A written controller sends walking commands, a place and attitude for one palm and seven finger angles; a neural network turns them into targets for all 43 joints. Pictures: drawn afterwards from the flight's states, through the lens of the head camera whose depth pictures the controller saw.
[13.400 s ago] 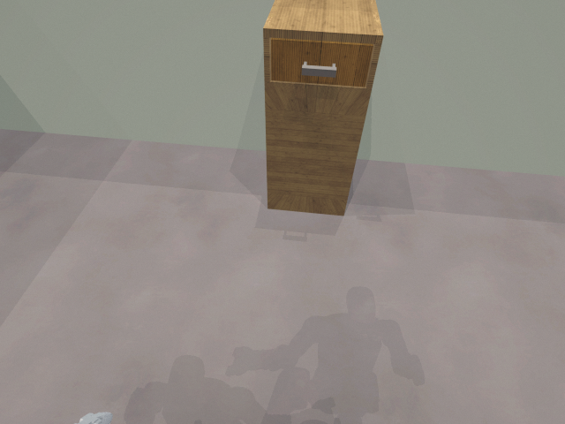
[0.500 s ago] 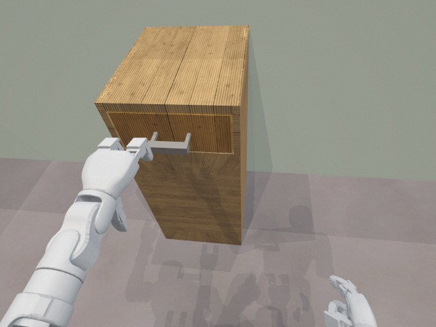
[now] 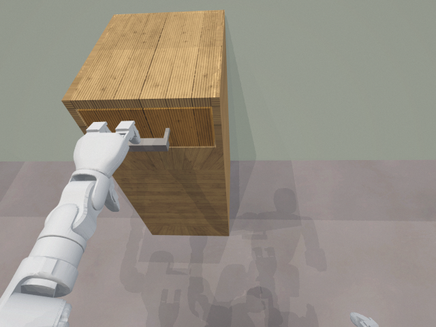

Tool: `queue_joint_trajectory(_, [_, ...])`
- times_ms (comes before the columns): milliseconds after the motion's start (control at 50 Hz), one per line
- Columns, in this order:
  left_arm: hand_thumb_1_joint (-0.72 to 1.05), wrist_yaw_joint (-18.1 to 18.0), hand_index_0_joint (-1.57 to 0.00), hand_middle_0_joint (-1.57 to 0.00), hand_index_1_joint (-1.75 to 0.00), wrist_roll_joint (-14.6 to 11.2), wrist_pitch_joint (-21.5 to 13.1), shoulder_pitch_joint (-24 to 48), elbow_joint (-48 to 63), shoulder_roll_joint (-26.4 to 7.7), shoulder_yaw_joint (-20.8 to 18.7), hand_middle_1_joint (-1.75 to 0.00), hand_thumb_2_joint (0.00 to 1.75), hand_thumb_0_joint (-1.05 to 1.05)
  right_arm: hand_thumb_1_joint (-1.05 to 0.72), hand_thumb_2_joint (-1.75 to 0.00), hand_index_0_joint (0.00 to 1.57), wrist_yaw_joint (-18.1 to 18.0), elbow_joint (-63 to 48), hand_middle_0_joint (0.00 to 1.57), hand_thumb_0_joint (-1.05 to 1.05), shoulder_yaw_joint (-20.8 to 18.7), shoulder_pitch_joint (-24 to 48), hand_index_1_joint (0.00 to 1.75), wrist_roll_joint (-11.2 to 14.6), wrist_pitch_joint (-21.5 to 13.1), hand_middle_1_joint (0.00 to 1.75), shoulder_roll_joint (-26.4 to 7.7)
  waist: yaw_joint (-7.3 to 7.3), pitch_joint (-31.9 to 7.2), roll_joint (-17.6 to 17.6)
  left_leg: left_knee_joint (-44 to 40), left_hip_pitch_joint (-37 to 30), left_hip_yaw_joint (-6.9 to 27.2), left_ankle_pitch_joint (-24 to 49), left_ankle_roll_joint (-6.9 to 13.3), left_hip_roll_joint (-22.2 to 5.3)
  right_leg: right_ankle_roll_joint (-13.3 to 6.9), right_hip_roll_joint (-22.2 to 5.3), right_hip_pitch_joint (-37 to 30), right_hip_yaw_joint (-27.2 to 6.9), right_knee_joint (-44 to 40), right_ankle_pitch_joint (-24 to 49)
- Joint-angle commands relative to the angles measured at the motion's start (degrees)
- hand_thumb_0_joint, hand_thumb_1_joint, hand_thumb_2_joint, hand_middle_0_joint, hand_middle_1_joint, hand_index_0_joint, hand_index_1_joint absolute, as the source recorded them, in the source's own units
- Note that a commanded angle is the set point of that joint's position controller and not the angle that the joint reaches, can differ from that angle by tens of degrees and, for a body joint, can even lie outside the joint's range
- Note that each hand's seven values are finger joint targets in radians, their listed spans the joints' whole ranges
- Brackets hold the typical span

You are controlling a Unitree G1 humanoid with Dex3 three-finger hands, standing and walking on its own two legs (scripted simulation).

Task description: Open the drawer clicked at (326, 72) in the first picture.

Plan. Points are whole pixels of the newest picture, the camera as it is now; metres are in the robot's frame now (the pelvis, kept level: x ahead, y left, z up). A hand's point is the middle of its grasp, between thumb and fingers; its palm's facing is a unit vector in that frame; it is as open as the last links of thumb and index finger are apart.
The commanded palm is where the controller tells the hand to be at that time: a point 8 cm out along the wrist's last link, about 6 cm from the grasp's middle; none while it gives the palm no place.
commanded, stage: move the hooked fingers above the handle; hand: left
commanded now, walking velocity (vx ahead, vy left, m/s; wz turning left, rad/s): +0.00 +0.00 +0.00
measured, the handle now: (147, 138) +0.55 +0.22 -0.02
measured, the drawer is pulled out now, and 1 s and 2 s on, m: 0.00 0.00 0.00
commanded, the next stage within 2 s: lower the fingers behind the handle in 1.68 s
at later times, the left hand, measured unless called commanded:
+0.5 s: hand (132, 145) +0.46 +0.22 +0.04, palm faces -0.04 +0.02 -1.00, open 13.8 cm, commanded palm +0.44 +0.23 +0.10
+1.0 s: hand (138, 137) +0.50 +0.22 +0.03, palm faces -0.06 +0.01 -1.00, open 13.7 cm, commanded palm +0.48 +0.24 +0.09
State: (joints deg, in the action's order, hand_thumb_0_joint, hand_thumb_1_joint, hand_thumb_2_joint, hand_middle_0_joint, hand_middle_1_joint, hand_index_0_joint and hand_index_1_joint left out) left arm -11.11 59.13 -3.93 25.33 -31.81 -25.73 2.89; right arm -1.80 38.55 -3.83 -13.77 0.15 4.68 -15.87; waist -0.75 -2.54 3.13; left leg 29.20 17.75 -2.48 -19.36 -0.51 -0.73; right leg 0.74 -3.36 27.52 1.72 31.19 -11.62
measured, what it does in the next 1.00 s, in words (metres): stands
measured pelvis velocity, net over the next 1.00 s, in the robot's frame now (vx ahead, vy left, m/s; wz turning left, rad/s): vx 0.00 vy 0.00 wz -0.02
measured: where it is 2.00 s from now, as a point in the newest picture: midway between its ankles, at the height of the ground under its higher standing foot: outside the picture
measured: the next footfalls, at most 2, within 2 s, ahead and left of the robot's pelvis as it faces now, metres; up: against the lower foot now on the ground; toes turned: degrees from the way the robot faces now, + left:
none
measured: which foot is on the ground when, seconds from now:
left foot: down 0.00-1.00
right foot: down 0.00-1.00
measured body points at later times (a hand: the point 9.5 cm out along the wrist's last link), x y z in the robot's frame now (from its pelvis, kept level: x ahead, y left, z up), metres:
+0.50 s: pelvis -0.01 +0.00 -0.01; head +0.08 -0.02 +0.43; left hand +0.46 +0.22 +0.10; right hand +0.04 -0.27 -0.15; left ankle -0.06 +0.13 -0.73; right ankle +0.04 -0.13 -0.73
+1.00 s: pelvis +0.00 +0.00 -0.02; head +0.10 -0.02 +0.42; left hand +0.49 +0.22 +0.09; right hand +0.00 -0.28 -0.15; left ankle -0.06 +0.13 -0.73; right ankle +0.04 -0.13 -0.73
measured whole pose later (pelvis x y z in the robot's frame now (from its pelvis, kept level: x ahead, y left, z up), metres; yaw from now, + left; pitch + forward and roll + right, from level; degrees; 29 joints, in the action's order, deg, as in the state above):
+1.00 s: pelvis +0.00 +0.00 -0.02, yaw -1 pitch +18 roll +1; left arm -15.2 63.2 -5.9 50.7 -62.3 -30.6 -0.3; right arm -0.9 40.7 -3.5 -20.2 -1.6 5.1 -16.5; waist 6.6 -5.7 2.7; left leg 39.0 34.4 -3.3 -22.8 0.0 -1.4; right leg 1.1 -2.8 43.3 0.5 37.7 -12.7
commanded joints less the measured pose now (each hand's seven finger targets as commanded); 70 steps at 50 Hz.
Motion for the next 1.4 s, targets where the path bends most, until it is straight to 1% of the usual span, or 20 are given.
queue_joint_trajectory(0, [-0.50, -3.0, -0.30, -0.30, -1.20, 0.6, 0.1, 27.3, 6.2, -14.4, -5.4, -1.20, 0.30, 0.00, -0.90, -0.90, 0.20, -0.5, -6.2, 0.20, 0.00, -1.9, 0.7, 0.30, 0.4, -1.9, 0.30, -6.8, 0.91, -19.0, -3.3, -2.4, 3.1, -0.4, 18.8, 2.0, 3.2, -2.8, 3.4, -17.1, 0.3, -0.7, 13.3])
queue_joint_trajectory(80, [-0.50, -3.6, -0.30, -0.30, -1.20, 1.2, -1.3, 33.2, 2.7, -14.8, -5.3, -1.20, 0.30, 0.00, -0.90, -0.90, 0.20, -0.8, -5.3, 0.20, 0.00, -2.3, -1.6, 0.30, -0.1, -2.0, 0.30, -6.8, 1.89, -22.1, -2.9, -1.0, 2.3, -0.2, 20.1, 2.1, 3.3, -2.9, 3.6, -16.5, 0.2, 0.1, 14.2])
queue_joint_trajectory(140, [-0.50, -4.0, -0.30, -0.30, -1.20, 1.5, -2.0, 35.7, -2.3, -13.9, -4.3, -1.20, 0.30, 0.00, -0.90, -0.90, 0.20, -0.8, -4.7, 0.20, 0.00, -2.2, -2.9, 0.30, -0.2, -2.0, 0.30, -6.6, 2.47, -21.0, -3.2, -0.5, 4.2, -0.2, 19.6, 2.1, 3.2, -2.8, 3.5, -15.0, 0.3, 0.7, 14.5])
queue_joint_trajectory(180, [-0.50, -4.3, -0.30, -0.30, -1.20, 1.7, -2.0, 35.4, -6.0, -17.1, -7.1, -1.20, 0.30, 0.00, -0.90, -0.90, 0.20, -0.7, -4.6, 0.20, 0.00, -2.2, -3.6, 0.30, -0.3, -1.7, 0.30, -7.2, 2.03, -21.8, -4.4, -0.2, 6.3, -0.2, 19.0, 2.1, 3.4, -2.8, 3.6, -15.8, 0.2, 1.2, 14.4])
queue_joint_trajectory(280, [-0.50, -4.8, -0.30, -0.30, -1.20, 2.4, -1.9, 39.6, -9.8, -13.6, -3.9, -1.20, 0.30, 0.00, -0.90, -0.90, 0.20, -0.1, -4.2, 0.20, 0.00, -2.5, -5.8, 0.30, -0.6, -1.6, 0.30, -7.2, 3.69, -22.8, -3.6, 1.3, 6.4, -0.1, 21.0, 2.0, 3.0, -2.9, 3.8, -12.8, 0.4, 2.1, 15.5])
queue_joint_trajectory(320, [-0.50, -5.0, -0.30, -0.30, -1.20, 2.6, -2.0, 39.3, -11.1, -16.5, -6.1, -1.20, 0.30, 0.00, -0.90, -0.90, 0.20, -0.1, -4.0, 0.20, 0.00, -2.7, -6.6, 0.30, -0.8, -1.3, 0.30, -7.5, 3.14, -25.0, -3.5, 1.8, 7.0, -0.4, 21.0, 2.1, 3.0, -2.7, 3.8, -13.6, -0.1, 2.7, 16.3])
queue_joint_trajectory(360, [-0.50, -5.4, -0.30, -0.30, -1.20, 2.7, -2.3, 42.2, -11.0, -15.2, -4.7, -1.20, 0.30, 0.00, -0.90, -0.90, 0.20, -0.1, -3.8, 0.20, 0.00, -2.8, -7.2, 0.30, -0.9, -1.2, 0.30, -7.5, 4.23, -25.0, -4.0, 2.1, 7.4, -0.4, 20.4, 2.2, 2.9, -2.5, 3.8, -12.7, -0.1, 2.7, 16.2])
queue_joint_trajectory(400, [-0.50, -5.9, -0.30, -0.30, -1.20, 3.1, -2.4, 44.1, -12.3, -17.1, -5.8, -1.20, 0.30, 0.00, -0.90, -0.90, 0.20, 0.0, -3.3, 0.20, 0.00, -2.7, -7.9, 0.30, -0.9, -1.2, 0.30, -7.9, 4.41, -24.3, -3.1, 2.4, 8.8, 0.0, 19.4, 2.2, 2.9, -2.7, 3.9, -11.6, -0.2, 3.1, 14.9])
queue_joint_trajectory(460, [-0.50, -7.0, -0.30, -0.30, -1.20, 3.6, -2.6, 46.8, -12.5, -15.3, -4.3, -1.20, 0.30, 0.00, -0.90, -0.90, 0.20, 0.3, -2.8, 0.20, 0.00, -3.1, -9.0, 0.30, -1.1, -1.3, 0.30, -7.7, 5.12, -26.0, -0.9, 3.3, 7.5, 0.2, 20.9, 2.0, 2.7, -2.8, 4.1, -9.4, 0.0, 3.7, 14.8])
queue_joint_trajectory(500, [-0.50, -7.9, -0.30, -0.30, -1.20, 4.0, -2.5, 47.9, -12.3, -17.0, -5.8, -1.20, 0.30, 0.00, -0.90, -0.90, 0.20, 0.5, -2.5, 0.20, 0.00, -3.3, -9.8, 0.30, -1.5, -1.2, 0.30, -7.9, 5.00, -29.2, 0.2, 4.2, 7.1, 0.2, 23.4, 2.0, 2.7, -2.7, 4.1, -10.3, -0.2, 4.6, 16.6])
queue_joint_trajectory(620, [-0.50, -8.8, -0.30, -0.30, -1.20, 3.9, 0.9, 50.3, -20.1, -19.0, -6.0, -1.20, 0.30, 0.00, -0.90, -0.90, 0.20, 0.8, -1.0, 0.20, 0.00, -2.6, -10.7, 0.30, -1.4, -0.8, 0.30, -9.0, 6.55, -25.9, -2.8, 4.3, 12.3, -0.2, 18.6, 2.4, 2.8, -2.3, 4.1, -9.2, -0.2, 4.5, 14.9])
queue_joint_trajectory(700, [-0.50, -7.4, -0.30, -0.30, -1.20, 3.9, 1.2, 54.1, -22.2, -18.2, -4.0, -1.20, 0.30, 0.00, -0.90, -0.90, 0.20, 0.5, -0.7, 0.20, 0.00, -2.7, -12.3, 0.30, -1.4, -1.1, 0.30, -9.4, 8.36, -27.4, -1.8, 5.2, 11.9, 0.0, 17.6, 2.5, 2.7, -2.2, 4.2, -7.3, -0.5, 4.5, 13.8])
queue_joint_trajectory(780, [-0.50, -5.8, -0.30, -0.30, -1.20, 3.5, -0.6, 51.4, -21.0, -22.8, -7.9, -1.20, 0.30, 0.00, -0.90, -0.90, 0.20, 0.4, -1.3, 0.20, 0.00, -2.7, -13.0, 0.30, -1.9, -0.8, 0.30, -9.8, 6.46, -33.2, -1.6, 6.4, 12.1, 0.0, 21.5, 2.6, 2.8, -2.2, 4.2, -11.0, -1.0, 6.2, 18.0])
queue_joint_trajectory(860, [-0.50, -5.8, -0.30, -0.30, -1.20, 3.2, -1.1, 49.1, -21.5, -20.2, -6.2, -1.20, 0.30, 0.00, -0.90, -0.90, 0.20, 0.4, -1.2, 0.20, 0.00, -2.6, -13.3, 0.30, -1.5, -0.4, 0.30, -9.6, 7.02, -27.4, -3.1, 6.1, 13.9, -0.3, 19.3, 2.6, 2.4, -2.0, 4.3, -8.2, -0.5, 5.4, 16.4])
queue_joint_trajectory(900, [-0.50, -6.2, -0.30, -0.30, -1.20, 3.3, -2.1, 51.2, -18.5, -20.8, -6.4, -1.20, 0.30, 0.00, -0.90, -0.90, 0.20, 0.4, -1.4, 0.20, 0.00, -2.8, -13.4, 0.30, -1.6, -0.4, 0.30, -9.6, 7.03, -30.1, -1.7, 6.2, 12.9, -0.3, 19.6, 2.6, 2.4, -2.1, 4.2, -8.9, -0.8, 5.5, 16.4])
queue_joint_trajectory(1020, [-0.50, -7.3, -0.30, -0.30, -1.20, 3.4, -2.6, 52.2, -17.6, -24.1, -8.4, -1.20, 0.30, 0.00, -0.90, -0.90, 0.20, 0.3, -0.9, 0.20, 0.00, -2.7, -13.2, 0.30, -1.8, -0.3, 0.30, -9.7, 6.89, -30.4, -0.1, 6.4, 12.9, -0.2, 19.0, 2.7, 2.6, -2.1, 4.0, -9.0, -0.8, 5.7, 15.8])
queue_joint_trajectory(1140, [-0.50, -6.1, -0.30, -0.30, -1.20, 2.8, -2.3, 49.8, -18.5, -21.3, -6.6, -1.20, 0.30, 0.00, -0.90, -0.90, 0.20, 0.4, -0.9, 0.20, 0.00, -2.8, -13.2, 0.30, -1.6, 0.0, 0.30, -9.5, 7.07, -30.1, -0.4, 6.7, 10.8, 0.3, 22.2, 2.4, 2.3, -2.1, 4.3, -8.0, -0.2, 5.6, 17.0])
queue_joint_trajectory(1240, [-0.50, -5.5, -0.30, -0.30, -1.20, 2.6, -3.2, 51.4, -16.6, -15.5, -2.6, -1.20, 0.30, 0.00, -0.90, -0.90, 0.20, 0.6, -0.7, 0.20, 0.00, -3.3, -13.6, 0.30, -1.6, 0.0, 0.30, -8.8, 7.95, -29.2, 1.4, 6.9, 6.7, 1.3, 25.1, 1.9, 1.8, -2.3, 4.6, -4.6, 0.4, 4.9, 15.4])
queue_joint_trajectory(1320, [-0.50, -6.8, -0.30, -0.30, -1.20, 2.8, -3.4, 52.1, -16.5, -16.5, -4.0, -1.20, 0.30, 0.00, -0.90, -0.90, 0.20, 0.8, -0.4, 0.20, 0.00, -3.1, -13.3, 0.30, -1.9, 0.1, 0.30, -8.8, 7.50, -28.6, 1.8, 6.9, 7.1, 1.6, 26.5, 1.7, 1.8, -2.4, 4.5, -4.2, 0.5, 5.4, 15.7])
queue_joint_trajectory(1380, [-0.50, -8.1, -0.30, -0.30, -1.20, 3.0, -2.1, 50.7, -17.6, -21.0, -7.9, -1.20, 0.30, 0.00, -0.90, -0.90, 0.20, 1.1, -0.5, 0.20, 0.00, -2.5, -12.5, 0.30, -2.2, 0.6, 0.30, -9.4, 6.25, -29.7, 0.2, 7.1, 9.5, 1.2, 27.3, 1.8, 2.1, -2.5, 4.4, -7.0, 0.4, 6.4, 17.9])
